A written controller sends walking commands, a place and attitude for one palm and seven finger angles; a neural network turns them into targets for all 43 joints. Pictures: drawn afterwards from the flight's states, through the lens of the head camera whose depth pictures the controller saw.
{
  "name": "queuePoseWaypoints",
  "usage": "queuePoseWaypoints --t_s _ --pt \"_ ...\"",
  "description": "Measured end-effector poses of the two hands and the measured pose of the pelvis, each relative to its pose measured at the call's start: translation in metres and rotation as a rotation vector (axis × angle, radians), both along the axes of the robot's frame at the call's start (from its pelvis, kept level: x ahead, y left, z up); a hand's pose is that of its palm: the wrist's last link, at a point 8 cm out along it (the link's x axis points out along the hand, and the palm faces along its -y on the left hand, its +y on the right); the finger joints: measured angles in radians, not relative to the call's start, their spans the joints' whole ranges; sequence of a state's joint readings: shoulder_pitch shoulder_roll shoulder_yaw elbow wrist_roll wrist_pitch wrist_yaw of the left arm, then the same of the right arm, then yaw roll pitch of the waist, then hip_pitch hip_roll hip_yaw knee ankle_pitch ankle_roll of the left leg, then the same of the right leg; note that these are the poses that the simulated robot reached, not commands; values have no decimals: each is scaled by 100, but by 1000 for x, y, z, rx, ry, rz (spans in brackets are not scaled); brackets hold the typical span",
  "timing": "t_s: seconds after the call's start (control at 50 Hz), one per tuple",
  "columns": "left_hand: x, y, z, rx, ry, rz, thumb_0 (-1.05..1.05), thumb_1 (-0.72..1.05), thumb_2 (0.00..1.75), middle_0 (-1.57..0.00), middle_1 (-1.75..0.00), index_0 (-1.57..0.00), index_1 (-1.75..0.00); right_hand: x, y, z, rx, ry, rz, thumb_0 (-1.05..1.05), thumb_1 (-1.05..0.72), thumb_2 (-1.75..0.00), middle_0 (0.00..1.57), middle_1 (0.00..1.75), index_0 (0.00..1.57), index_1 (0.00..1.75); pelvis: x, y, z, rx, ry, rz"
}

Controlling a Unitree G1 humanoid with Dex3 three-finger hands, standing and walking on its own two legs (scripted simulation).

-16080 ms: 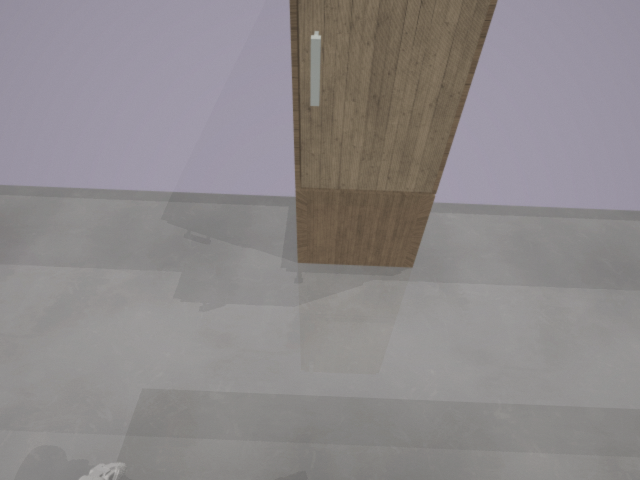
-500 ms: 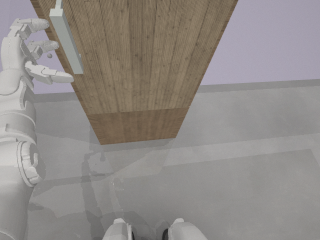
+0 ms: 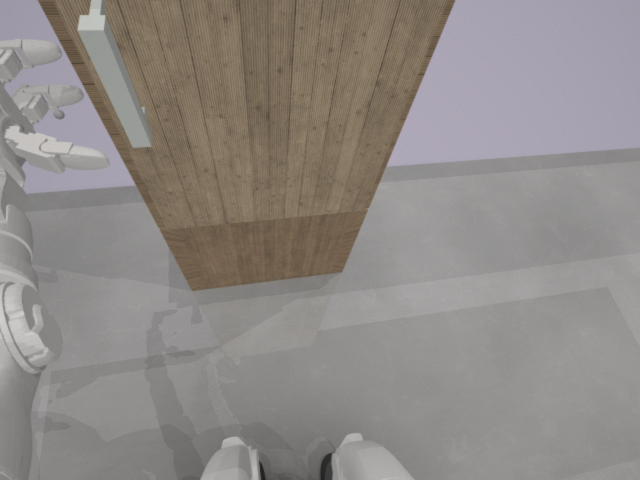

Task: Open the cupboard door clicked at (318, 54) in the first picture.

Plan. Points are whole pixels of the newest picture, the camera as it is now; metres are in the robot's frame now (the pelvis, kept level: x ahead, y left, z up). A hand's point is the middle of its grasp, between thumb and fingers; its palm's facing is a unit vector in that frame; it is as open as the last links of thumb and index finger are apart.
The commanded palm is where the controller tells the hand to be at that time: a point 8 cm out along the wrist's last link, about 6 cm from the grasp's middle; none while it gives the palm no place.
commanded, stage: move the hooked fingers beside the handle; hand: left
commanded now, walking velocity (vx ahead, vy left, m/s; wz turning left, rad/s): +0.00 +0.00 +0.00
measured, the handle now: (122, 79) +0.58 +0.19 +0.11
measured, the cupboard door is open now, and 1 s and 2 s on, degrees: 0 0 0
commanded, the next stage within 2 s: slide the fingers in behind the handle in 0.76 s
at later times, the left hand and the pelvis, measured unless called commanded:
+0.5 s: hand (71, 107) +0.53 +0.23 +0.11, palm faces +0.07 -1.00 -0.01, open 14.0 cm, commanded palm +0.51 +0.27 +0.10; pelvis +0.00 +0.00 +0.00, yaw +0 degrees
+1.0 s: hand (66, 113) +0.52 +0.23 +0.11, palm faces +0.06 -1.00 +0.00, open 14.0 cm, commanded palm +0.50 +0.27 +0.10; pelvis +0.00 +0.00 +0.00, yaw +0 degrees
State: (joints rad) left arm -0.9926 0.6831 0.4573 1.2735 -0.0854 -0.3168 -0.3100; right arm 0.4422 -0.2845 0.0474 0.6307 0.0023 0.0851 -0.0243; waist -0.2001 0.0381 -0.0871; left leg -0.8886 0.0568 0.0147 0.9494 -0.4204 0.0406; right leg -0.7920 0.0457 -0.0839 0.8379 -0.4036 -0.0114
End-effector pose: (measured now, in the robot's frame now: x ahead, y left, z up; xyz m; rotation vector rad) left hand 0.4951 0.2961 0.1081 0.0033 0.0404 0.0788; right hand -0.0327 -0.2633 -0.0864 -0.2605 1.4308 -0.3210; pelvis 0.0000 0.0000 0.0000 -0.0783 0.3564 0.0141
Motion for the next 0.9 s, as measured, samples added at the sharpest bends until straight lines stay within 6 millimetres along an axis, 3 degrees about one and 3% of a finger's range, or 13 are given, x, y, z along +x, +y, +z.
queuePoseWaypoints --t_s 0.34,0.66,0.9 --pt "3 -8 -1 1 -10 -12 -1 -50 30 -30 -120 -30 -120 3 1 0 -12 -17 22 0 -90 -90 21 30 20 30 -4 4 -2 -4 3 7" --pt "10 -11 -1 -4 7 -9 -1 -50 30 -30 -120 -30 -120 -8 6 -1 17 23 -11 0 -90 -90 21 30 20 30 2 1 0 1 11 -6" --pt "1 -5 2 1 -4 -5 -1 -50 30 -30 -120 -30 -120 5 -4 1 0 0 7 0 -90 -90 21 30 20 30 4 -2 1 2 0 2"
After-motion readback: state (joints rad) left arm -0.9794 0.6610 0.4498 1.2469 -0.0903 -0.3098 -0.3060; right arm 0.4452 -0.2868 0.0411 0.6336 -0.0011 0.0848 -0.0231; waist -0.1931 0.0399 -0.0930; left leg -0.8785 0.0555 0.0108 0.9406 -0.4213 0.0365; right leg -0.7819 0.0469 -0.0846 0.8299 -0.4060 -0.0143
